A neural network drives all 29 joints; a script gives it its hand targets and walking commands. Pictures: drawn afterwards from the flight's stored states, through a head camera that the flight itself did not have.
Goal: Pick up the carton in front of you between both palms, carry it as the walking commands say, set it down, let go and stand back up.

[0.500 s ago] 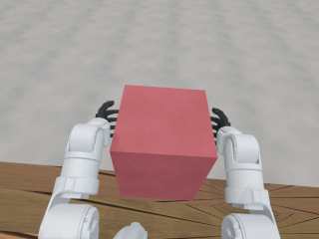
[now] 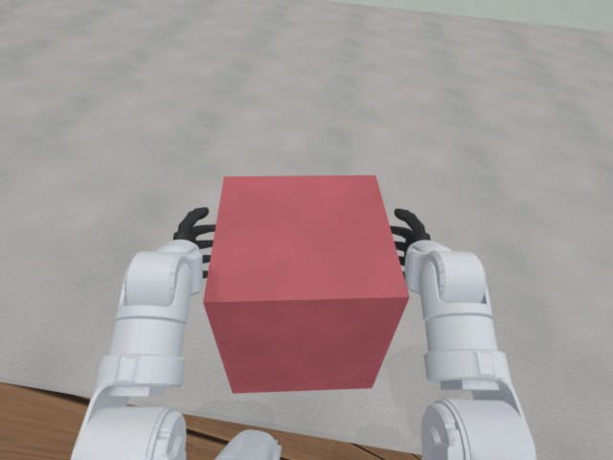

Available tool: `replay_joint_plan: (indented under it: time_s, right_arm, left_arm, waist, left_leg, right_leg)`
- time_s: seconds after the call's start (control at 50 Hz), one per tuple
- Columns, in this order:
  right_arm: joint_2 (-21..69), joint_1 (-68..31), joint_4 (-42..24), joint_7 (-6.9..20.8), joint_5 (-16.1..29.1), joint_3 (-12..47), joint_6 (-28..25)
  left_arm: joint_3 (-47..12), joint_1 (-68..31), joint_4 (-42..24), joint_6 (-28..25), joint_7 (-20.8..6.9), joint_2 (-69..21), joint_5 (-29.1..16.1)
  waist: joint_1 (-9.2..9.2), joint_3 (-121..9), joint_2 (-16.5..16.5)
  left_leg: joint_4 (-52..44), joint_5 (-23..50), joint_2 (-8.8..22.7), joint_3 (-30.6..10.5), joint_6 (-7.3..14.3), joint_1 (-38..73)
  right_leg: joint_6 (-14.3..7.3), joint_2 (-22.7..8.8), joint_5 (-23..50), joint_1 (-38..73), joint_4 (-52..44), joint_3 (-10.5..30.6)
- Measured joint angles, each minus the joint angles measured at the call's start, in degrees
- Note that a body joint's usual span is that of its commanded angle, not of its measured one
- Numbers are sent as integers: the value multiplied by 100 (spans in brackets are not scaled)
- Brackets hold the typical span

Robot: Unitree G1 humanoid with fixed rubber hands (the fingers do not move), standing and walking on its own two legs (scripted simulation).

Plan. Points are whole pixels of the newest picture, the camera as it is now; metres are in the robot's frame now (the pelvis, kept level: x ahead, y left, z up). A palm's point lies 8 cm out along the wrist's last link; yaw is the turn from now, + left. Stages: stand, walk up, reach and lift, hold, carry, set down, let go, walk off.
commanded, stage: carry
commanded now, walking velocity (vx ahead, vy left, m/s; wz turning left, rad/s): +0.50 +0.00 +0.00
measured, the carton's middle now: (301, 287) +0.34 +0.04 +0.03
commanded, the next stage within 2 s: none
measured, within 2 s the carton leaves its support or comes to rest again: neither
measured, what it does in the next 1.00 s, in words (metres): goes down: left foot 0.16 m lower, then right foot 0.16 m lower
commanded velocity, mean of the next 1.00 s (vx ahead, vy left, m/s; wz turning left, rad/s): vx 0.50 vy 0.00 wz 0.00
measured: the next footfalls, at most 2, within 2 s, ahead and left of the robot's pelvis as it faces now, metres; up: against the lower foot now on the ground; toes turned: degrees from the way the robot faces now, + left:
left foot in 0.26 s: +0.36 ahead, +0.08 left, -0.16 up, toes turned +0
right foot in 0.64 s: +0.75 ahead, -0.07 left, -0.33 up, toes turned -2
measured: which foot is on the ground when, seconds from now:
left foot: up 0.00-0.24, down 0.26-0.64, up 0.66-1.00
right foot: down 0.00-0.24, up 0.26-0.62, down 0.64-1.00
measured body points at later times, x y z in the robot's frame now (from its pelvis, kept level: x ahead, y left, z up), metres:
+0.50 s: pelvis +0.41 +0.03 -0.21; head +0.44 +0.02 +0.24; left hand +0.78 +0.14 -0.16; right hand +0.75 -0.16 -0.15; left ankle +0.32 +0.08 -0.87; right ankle +0.55 -0.11 -0.87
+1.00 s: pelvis +0.82 +0.01 -0.31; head +0.88 +0.01 +0.13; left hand +1.17 +0.19 -0.25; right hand +1.19 -0.11 -0.26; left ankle +0.98 +0.13 -1.01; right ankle +0.71 -0.06 -1.03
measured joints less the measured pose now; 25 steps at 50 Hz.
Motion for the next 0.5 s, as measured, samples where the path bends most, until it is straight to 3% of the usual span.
replay_joint_plan:
  time_s: [0.04,0.06,0.14,0.2,0.24,0.26,0.28,0.32,0.36,0.42,0.5]
  right_arm:
    - [74,-1,23,35,-164,-131,66]
    - [76,0,21,46,-202,-183,82]
    - [45,136,-255,57,-220,-230,104]
    - [-39,264,-557,57,-146,-146,146]
    - [-33,208,-518,21,-145,16,149]
    - [-5,112,-428,-22,-159,116,146]
    - [-2,21,-324,-53,-147,193,117]
    - [-88,-78,-85,-113,-2,327,81]
    - [-197,-75,143,-182,226,449,38]
    - [-305,-57,405,-292,527,667,-79]
    - [-292,-175,463,-330,660,793,-298]
  left_arm:
    - [-74,-127,296,-47,20,83,-156]
    - [-114,-207,441,-95,29,104,-207]
    - [-250,-387,629,-234,58,125,-325]
    - [-245,-447,516,-233,65,57,-290]
    - [-114,-372,370,-169,30,78,-268]
    - [-20,-312,275,-136,-28,122,-232]
    - [93,-301,235,-124,-96,136,-179]
    - [310,-298,268,-94,-160,36,13]
    - [501,-220,288,-53,-200,-119,212]
    - [720,21,141,-37,-255,-292,426]
    - [775,292,-360,-79,-271,-315,463]
  waist:
    - [103,-21,27]
    - [129,8,88]
    - [101,84,220]
    - [-83,42,351]
    - [-449,-60,397]
    - [-674,-132,407]
    - [-886,-185,354]
    - [-1205,-207,301]
    - [-1457,-136,261]
    - [-1626,78,189]
    - [-1665,322,14]
  left_leg:
    - [-1415,433,205,-22,-37,-433]
    - [-1896,859,306,-26,1,-606]
    - [-4057,3771,377,40,49,-686]
    - [-5421,4821,312,365,119,-127]
    - [-5729,4948,232,685,287,540]
    - [-5804,4117,152,734,382,933]
    - [-5621,2774,-17,686,343,1079]
    - [-5126,843,-299,633,428,1125]
    - [-4589,344,-436,699,523,1039]
    - [-4104,-320,-482,723,573,1180]
    - [-3474,-1270,-442,596,499,1474]
  right_leg:
    - [99,103,-1137,166,119,105]
    - [274,135,-1300,169,296,84]
    - [164,192,-2428,328,1268,159]
    - [206,179,-3131,654,2007,135]
    - [311,37,-2804,650,3238,-79]
    - [468,-54,-2354,442,4164,-110]
    - [622,-123,-2139,143,4862,16]
    - [697,-212,-1854,-535,5197,385]
    - [718,-372,-1446,-1181,4538,704]
    - [801,-583,-628,-1796,2895,949]
    - [754,-757,2053,-2111,894,868]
